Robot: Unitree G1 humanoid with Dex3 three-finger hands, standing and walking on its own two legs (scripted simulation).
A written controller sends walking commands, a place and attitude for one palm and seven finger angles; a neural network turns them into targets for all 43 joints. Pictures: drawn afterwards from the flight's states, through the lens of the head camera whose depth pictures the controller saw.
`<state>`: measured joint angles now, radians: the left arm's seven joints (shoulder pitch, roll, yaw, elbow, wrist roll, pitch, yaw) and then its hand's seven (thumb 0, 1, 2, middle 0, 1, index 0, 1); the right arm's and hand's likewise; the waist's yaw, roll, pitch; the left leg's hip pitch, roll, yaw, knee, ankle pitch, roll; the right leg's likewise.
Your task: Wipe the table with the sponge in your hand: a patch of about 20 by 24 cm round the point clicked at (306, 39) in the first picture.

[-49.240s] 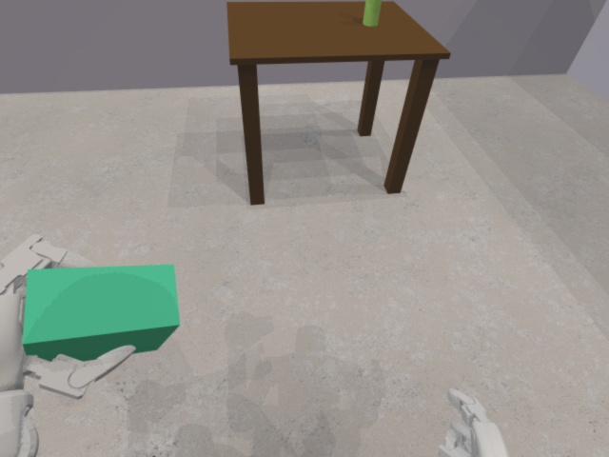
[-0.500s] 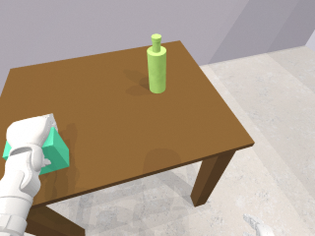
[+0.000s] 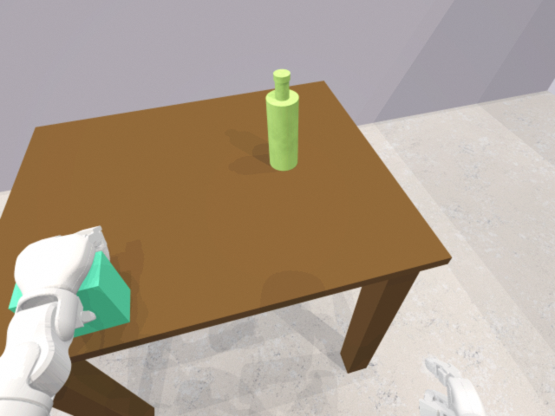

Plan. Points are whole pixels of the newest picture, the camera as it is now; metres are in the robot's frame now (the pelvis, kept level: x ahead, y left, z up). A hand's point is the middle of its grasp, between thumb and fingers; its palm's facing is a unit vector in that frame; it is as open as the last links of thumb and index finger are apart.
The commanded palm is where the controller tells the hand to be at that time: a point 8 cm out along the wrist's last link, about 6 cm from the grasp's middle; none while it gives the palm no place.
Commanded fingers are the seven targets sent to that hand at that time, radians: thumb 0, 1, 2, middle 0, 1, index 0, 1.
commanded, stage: lift the sponge slowly off the table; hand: left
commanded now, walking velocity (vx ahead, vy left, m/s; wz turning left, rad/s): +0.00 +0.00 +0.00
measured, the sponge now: (83, 303) +0.26 +0.34 -0.01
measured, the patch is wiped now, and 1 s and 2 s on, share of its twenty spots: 0.95 0.95 0.95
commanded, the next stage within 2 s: bring the sponge back beside the body in 1.94 s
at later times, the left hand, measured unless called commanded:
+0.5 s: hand (73, 287) +0.25 +0.32 +0.06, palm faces -0.07 -0.03 -1.00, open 10.3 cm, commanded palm +0.24 +0.33 +0.13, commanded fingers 0.00 0.10 1.30 -1.20 -1.60 -1.20 -1.60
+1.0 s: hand (57, 267) +0.26 +0.33 +0.10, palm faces -0.03 -0.02 -1.00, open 10.3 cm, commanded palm +0.23 +0.33 +0.17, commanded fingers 0.00 0.10 1.30 -1.20 -1.60 -1.20 -1.60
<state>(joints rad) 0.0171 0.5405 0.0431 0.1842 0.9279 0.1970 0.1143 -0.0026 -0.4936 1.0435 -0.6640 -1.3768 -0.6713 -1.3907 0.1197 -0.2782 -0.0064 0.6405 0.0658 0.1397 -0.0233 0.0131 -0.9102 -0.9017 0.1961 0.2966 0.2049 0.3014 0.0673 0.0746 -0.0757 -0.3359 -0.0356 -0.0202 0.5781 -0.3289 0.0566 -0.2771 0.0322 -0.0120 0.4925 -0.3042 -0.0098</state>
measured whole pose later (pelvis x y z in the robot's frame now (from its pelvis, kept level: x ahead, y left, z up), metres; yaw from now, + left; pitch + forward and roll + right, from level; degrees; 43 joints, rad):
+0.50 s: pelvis -0.01 -0.01 +0.00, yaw +0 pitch +2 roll -1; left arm 0.00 0.57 0.05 0.17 0.92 0.14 0.06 0.00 -0.53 1.04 -0.72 -1.32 -0.73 -1.33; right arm 0.11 -0.27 0.00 0.67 0.05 0.12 -0.06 0.01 -0.91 -0.90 0.20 0.30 0.21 0.30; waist 0.09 0.08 -0.02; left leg -0.27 -0.03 -0.03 0.52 -0.29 0.05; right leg -0.22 0.04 -0.02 0.45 -0.27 -0.02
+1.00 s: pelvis -0.02 -0.01 +0.01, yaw +0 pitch +1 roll -1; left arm -0.06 0.62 0.08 0.14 0.88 0.15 -0.02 0.00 -0.53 1.05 -0.72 -1.31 -0.73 -1.33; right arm 0.09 -0.28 0.01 0.66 0.06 0.13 -0.07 0.01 -0.91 -0.90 0.20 0.30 0.21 0.30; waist 0.09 0.08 0.00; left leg -0.22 -0.03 -0.03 0.47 -0.26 0.04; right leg -0.17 0.04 -0.02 0.40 -0.24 -0.03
